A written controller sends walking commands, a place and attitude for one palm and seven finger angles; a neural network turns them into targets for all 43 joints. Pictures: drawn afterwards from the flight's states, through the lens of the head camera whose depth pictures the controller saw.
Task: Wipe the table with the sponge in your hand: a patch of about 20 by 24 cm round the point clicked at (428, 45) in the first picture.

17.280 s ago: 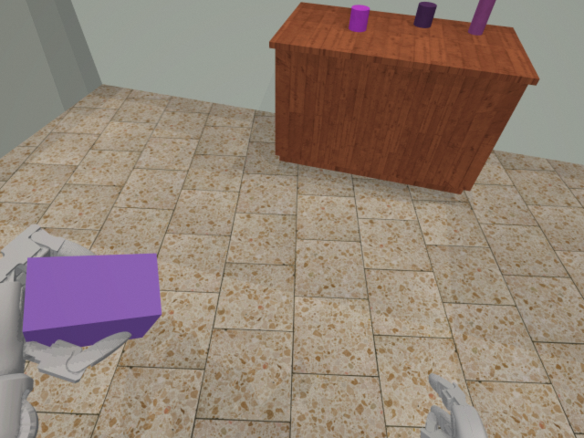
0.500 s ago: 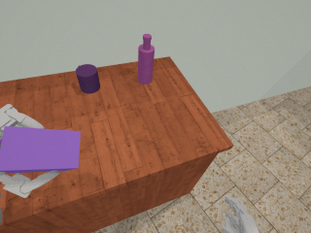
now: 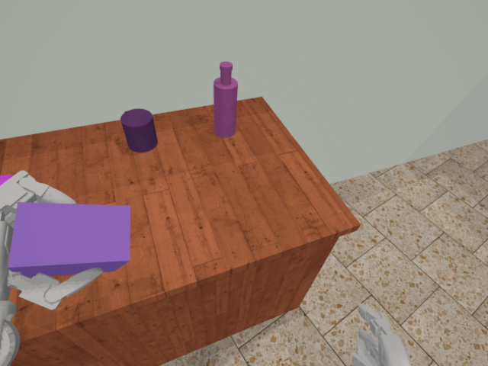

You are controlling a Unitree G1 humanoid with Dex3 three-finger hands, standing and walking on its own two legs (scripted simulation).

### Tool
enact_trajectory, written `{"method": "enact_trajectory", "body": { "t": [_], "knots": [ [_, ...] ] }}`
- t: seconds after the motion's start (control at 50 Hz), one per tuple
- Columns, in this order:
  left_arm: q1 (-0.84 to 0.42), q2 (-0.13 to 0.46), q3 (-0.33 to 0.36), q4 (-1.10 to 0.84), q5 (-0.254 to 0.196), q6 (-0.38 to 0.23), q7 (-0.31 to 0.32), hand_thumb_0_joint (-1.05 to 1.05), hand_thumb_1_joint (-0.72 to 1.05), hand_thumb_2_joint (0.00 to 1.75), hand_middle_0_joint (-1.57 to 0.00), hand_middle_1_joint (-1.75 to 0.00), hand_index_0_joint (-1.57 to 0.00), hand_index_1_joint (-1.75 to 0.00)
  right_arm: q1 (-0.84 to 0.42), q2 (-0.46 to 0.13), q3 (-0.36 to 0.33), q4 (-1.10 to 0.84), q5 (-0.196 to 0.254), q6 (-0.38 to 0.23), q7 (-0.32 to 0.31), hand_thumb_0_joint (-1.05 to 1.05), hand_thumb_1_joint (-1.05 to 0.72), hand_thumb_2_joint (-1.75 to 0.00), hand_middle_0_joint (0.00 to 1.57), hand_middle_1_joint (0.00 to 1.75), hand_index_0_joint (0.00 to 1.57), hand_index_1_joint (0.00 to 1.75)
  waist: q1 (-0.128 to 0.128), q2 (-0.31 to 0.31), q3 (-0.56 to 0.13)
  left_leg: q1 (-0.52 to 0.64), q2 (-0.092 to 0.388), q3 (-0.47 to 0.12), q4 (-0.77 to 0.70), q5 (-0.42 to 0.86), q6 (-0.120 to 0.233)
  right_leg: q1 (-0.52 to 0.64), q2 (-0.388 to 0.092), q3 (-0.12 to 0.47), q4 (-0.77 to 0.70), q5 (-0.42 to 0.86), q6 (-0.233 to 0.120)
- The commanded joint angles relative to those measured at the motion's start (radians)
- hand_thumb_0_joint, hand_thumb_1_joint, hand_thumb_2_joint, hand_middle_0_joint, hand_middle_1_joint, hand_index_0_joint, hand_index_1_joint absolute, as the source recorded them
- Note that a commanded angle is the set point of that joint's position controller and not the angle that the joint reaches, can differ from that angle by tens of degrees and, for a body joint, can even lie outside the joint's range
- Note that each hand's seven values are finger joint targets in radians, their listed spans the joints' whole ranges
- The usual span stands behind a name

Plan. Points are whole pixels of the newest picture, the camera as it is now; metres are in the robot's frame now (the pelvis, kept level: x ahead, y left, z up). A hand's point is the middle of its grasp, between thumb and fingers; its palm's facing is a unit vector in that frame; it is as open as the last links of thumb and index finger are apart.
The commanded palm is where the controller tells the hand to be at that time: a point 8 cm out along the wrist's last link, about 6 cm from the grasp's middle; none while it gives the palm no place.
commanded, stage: look again from close up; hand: left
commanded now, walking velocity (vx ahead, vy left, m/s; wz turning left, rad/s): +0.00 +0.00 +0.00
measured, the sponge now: (89, 242) +0.22 +0.22 +0.15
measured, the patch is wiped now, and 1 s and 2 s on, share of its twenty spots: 0.00 0.00 0.00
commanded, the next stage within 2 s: shuffle to correct the standing spot in 0.32 s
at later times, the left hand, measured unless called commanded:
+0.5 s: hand (74, 216) +0.25 +0.24 +0.16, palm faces +0.34 -0.87 -0.36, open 10.6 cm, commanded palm +0.20 +0.28 +0.18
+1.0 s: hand (129, 202) +0.28 +0.18 +0.16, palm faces +0.28 -0.89 -0.36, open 10.6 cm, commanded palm +0.22 +0.23 +0.18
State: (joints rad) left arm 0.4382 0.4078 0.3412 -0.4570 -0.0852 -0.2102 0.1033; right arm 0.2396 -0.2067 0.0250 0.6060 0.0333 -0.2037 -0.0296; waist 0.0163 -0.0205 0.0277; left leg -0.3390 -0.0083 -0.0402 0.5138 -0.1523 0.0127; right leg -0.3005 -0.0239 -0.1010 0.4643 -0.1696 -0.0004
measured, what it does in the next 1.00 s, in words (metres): shifts its weight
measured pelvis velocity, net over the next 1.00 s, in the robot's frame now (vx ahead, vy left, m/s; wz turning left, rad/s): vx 0.06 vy -0.05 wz -0.03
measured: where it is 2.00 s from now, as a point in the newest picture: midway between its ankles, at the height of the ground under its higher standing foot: outside the picture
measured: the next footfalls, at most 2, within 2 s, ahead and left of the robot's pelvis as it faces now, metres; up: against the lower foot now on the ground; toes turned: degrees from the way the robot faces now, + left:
none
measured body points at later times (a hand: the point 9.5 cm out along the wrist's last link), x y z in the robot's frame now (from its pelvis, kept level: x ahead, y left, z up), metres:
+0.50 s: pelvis +0.03 +0.00 +0.01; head +0.04 +0.02 +0.45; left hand +0.23 +0.29 +0.18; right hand +0.21 -0.22 -0.06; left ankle +0.08 +0.11 -0.73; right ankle +0.07 -0.13 -0.73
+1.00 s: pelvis +0.06 -0.05 +0.00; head +0.06 -0.04 +0.45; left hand +0.26 +0.23 +0.18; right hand +0.23 -0.27 -0.07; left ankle +0.08 +0.11 -0.73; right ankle +0.07 -0.13 -0.73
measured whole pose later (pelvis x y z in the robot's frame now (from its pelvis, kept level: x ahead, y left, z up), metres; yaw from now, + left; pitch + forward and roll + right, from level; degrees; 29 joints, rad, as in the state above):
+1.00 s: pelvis +0.06 -0.05 +0.00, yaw -2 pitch +0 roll -1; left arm 0.47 0.39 0.34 -0.50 -0.10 -0.10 0.07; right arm 0.20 -0.19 0.03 0.56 0.04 -0.09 -0.04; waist 0.00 -0.01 0.00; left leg -0.26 0.06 -0.04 0.50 -0.23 -0.05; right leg -0.24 0.04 -0.10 0.45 -0.22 -0.06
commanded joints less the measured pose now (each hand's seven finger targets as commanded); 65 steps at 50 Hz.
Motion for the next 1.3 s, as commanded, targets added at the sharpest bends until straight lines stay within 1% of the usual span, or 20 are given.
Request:
{"method": "enact_trajectory", "body": {
  "t": [0.0,0.02,0.1,0.14,0.2,0.22,0.3,0.32,0.4,0.48,0.66,0.7,0.72,0.8,0.84,0.9,0.96,1.08,1.12,1.28],
  "knots": [
    [-0.108,0.168,0.110,-0.205,-0.005,-0.059,0.020,0.00,0.10,1.30,-1.20,-1.60,-1.20,-1.60,-0.097,-0.141,-0.051,-0.162,0.008,-0.060,-0.013,0.00,-0.90,-0.90,0.20,0.30,0.20,0.30,-0.007,0.071,-0.080,0.061,0.091,-0.120,-0.152,-0.283,0.018,-0.026,-0.100,0.124,-0.142,-0.274,-0.023],
    [-0.113,0.143,0.092,-0.204,-0.005,-0.058,0.018,0.00,0.10,1.30,-1.20,-1.60,-1.20,-1.60,-0.095,-0.137,-0.047,-0.165,0.005,-0.058,-0.013,0.00,-0.90,-0.90,0.20,0.30,0.20,0.30,-0.005,0.076,-0.077,0.047,0.098,-0.128,-0.169,-0.293,0.018,-0.009,-0.094,0.116,-0.131,-0.257,-0.020],
    [-0.138,0.170,0.106,-0.231,0.006,-0.056,0.020,0.00,0.10,1.30,-1.20,-1.60,-1.20,-1.60,-0.104,-0.141,-0.046,-0.166,0.004,-0.056,-0.013,0.00,-0.90,-0.90,0.20,0.30,0.20,0.30,-0.005,0.117,-0.078,0.038,0.105,-0.139,-0.199,-0.310,0.020,0.018,-0.085,0.112,-0.115,-0.231,-0.018],
    [-0.135,0.153,0.096,-0.237,0.012,-0.056,0.020,0.00,0.10,1.30,-1.20,-1.60,-1.20,-1.60,-0.104,-0.133,-0.044,-0.173,0.000,-0.056,-0.014,0.00,-0.90,-0.90,0.20,0.30,0.20,0.30,0.001,0.112,-0.086,0.009,0.108,-0.144,-0.215,-0.329,0.022,0.058,-0.080,0.107,-0.104,-0.207,-0.015],
    [-0.103,0.178,0.124,-0.244,0.010,-0.048,0.022,0.00,0.10,1.30,-1.20,-1.60,-1.20,-1.60,-0.103,-0.133,-0.044,-0.170,0.000,-0.053,-0.013,0.00,-0.90,-0.90,0.20,0.30,0.20,0.30,-0.001,0.096,-0.107,0.052,0.097,-0.123,-0.181,-0.249,0.017,0.061,-0.092,0.116,-0.125,-0.161,-0.022],
    [-0.101,0.147,0.102,-0.259,0.010,-0.051,0.019,0.00,0.10,1.30,-1.20,-1.60,-1.20,-1.60,-0.100,-0.129,-0.044,-0.172,0.000,-0.053,-0.014,0.00,-0.90,-0.90,0.20,0.30,0.20,0.30,-0.001,0.101,-0.119,0.056,0.100,-0.122,-0.179,-0.232,0.017,0.079,-0.090,0.112,-0.119,-0.137,-0.022],
    [-0.080,0.170,0.125,-0.252,0.010,-0.045,0.022,0.00,0.10,1.30,-1.20,-1.60,-1.20,-1.60,-0.106,-0.133,-0.044,-0.172,0.001,-0.050,-0.015,0.00,-0.90,-0.90,0.20,0.30,0.20,0.30,-0.002,0.111,-0.111,0.060,0.101,-0.122,-0.182,-0.194,0.015,0.080,-0.090,0.111,-0.122,-0.102,-0.022],
    [-0.078,0.142,0.106,-0.255,0.007,-0.046,0.020,0.00,0.10,1.30,-1.20,-1.60,-1.20,-1.60,-0.100,-0.128,-0.043,-0.172,0.001,-0.047,-0.017,0.00,-0.90,-0.90,0.20,0.30,0.20,0.30,-0.003,0.108,-0.122,0.061,0.103,-0.119,-0.180,-0.172,0.014,0.097,-0.089,0.107,-0.115,-0.075,-0.022],
    [-0.073,0.152,0.116,-0.243,0.004,-0.038,0.017,0.00,0.10,1.30,-1.20,-1.60,-1.20,-1.60,-0.102,-0.135,-0.045,-0.168,0.003,-0.041,-0.020,0.00,-0.90,-0.90,0.20,0.30,0.20,0.30,-0.006,0.100,-0.138,0.104,0.104,-0.114,-0.169,-0.064,0.005,0.102,-0.092,0.106,-0.106,0.001,-0.022],
    [-0.090,0.135,0.105,-0.218,-0.001,-0.031,0.008,0.00,0.10,1.30,-1.20,-1.60,-1.20,-1.60,-0.110,-0.126,-0.044,-0.173,0.000,-0.025,-0.023,0.00,-0.90,-0.90,0.20,0.30,0.20,0.30,-0.004,0.054,-0.135,0.109,0.122,-0.109,-0.178,-0.046,0.004,0.101,-0.079,0.098,-0.100,0.018,-0.015],
    [-0.114,0.129,0.091,-0.271,0.000,-0.009,-0.001,0.00,0.10,1.30,-1.20,-1.60,-1.20,-1.60,-0.127,-0.112,-0.041,-0.193,0.000,0.007,-0.017,0.00,-0.90,-0.90,0.20,0.30,0.20,0.30,-0.005,0.143,-0.144,0.126,0.157,-0.107,-0.178,-0.015,0.009,0.102,-0.056,0.081,-0.067,0.033,-0.021],
    [-0.086,0.160,0.116,-0.273,-0.005,0.000,0.000,0.00,0.10,1.30,-1.20,-1.60,-1.20,-1.60,-0.130,-0.108,-0.040,-0.194,0.003,0.014,-0.016,0.00,-0.90,-0.90,0.20,0.30,0.20,0.30,-0.007,0.128,-0.162,0.145,0.153,-0.097,-0.165,0.018,0.009,0.106,-0.056,0.081,-0.063,0.055,-0.023],
    [-0.085,0.134,0.099,-0.270,-0.008,0.004,-0.002,0.00,0.10,1.30,-1.20,-1.60,-1.20,-1.60,-0.128,-0.106,-0.039,-0.197,0.002,0.020,-0.016,0.00,-0.90,-0.90,0.20,0.30,0.20,0.30,-0.008,0.125,-0.158,0.135,0.157,-0.094,-0.154,0.031,0.010,0.111,-0.055,0.079,-0.065,0.062,-0.024],
    [-0.058,0.164,0.128,-0.272,-0.017,0.018,-0.003,0.00,0.10,1.30,-1.20,-1.60,-1.20,-1.60,-0.127,-0.107,-0.042,-0.199,0.007,0.038,-0.017,0.00,-0.90,-0.90,0.20,0.30,0.20,0.30,-0.015,0.108,-0.174,0.148,0.153,-0.069,-0.109,0.076,0.012,0.113,-0.065,0.093,-0.075,0.107,-0.031],
    [-0.055,0.149,0.118,-0.267,-0.021,0.025,-0.005,0.00,0.10,1.30,-1.20,-1.60,-1.20,-1.60,-0.126,-0.108,-0.042,-0.204,0.007,0.046,-0.018,0.00,-0.90,-0.90,0.20,0.30,0.20,0.30,-0.015,0.098,-0.172,0.142,0.156,-0.062,-0.088,0.103,0.012,0.116,-0.067,0.094,-0.076,0.128,-0.032],
    [-0.043,0.161,0.124,-0.273,-0.028,0.035,-0.007,0.00,0.10,1.30,-1.20,-1.60,-1.20,-1.60,-0.130,-0.109,-0.041,-0.204,0.012,0.058,-0.019,0.00,-0.90,-0.90,0.20,0.30,0.20,0.30,-0.021,0.106,-0.170,0.143,0.150,-0.051,-0.078,0.091,0.012,0.111,-0.070,0.101,-0.078,0.134,-0.037],
    [-0.044,0.154,0.120,-0.258,-0.033,0.047,-0.006,0.00,0.10,1.30,-1.20,-1.60,-1.20,-1.60,-0.131,-0.108,-0.040,-0.207,0.011,0.066,-0.021,0.00,-0.90,-0.90,0.20,0.30,0.20,0.30,-0.019,0.061,-0.153,0.126,0.144,-0.033,-0.052,0.042,0.013,0.106,-0.078,0.117,-0.103,0.117,-0.037],
    [-0.060,0.154,0.114,-0.260,-0.042,0.067,-0.003,0.00,0.10,1.30,-1.20,-1.60,-1.20,-1.60,-0.129,-0.110,-0.037,-0.204,0.016,0.077,-0.027,0.00,-0.90,-0.90,0.20,0.30,0.20,0.30,-0.027,0.021,-0.123,0.122,0.111,0.003,0.013,-0.088,0.012,0.043,-0.110,0.165,-0.171,-0.025,-0.057],
    [-0.065,0.159,0.113,-0.271,-0.043,0.066,0.000,0.00,0.10,1.30,-1.20,-1.60,-1.20,-1.60,-0.136,-0.109,-0.034,-0.203,0.017,0.079,-0.030,0.00,-0.90,-0.90,0.20,0.30,0.20,0.30,-0.029,0.068,-0.116,0.128,0.117,-0.006,-0.010,-0.100,0.017,0.033,-0.102,0.153,-0.165,-0.058,-0.059],
    [-0.040,0.163,0.120,-0.276,-0.038,0.070,0.003,0.00,0.10,1.30,-1.20,-1.60,-1.20,-1.60,-0.134,-0.114,-0.033,-0.202,0.013,0.081,-0.033,0.00,-0.90,-0.90,0.20,0.30,0.20,0.30,-0.023,0.077,-0.118,0.108,0.126,-0.015,-0.026,-0.067,0.023,0.087,-0.080,0.142,-0.146,-0.001,-0.049]
  ]
}}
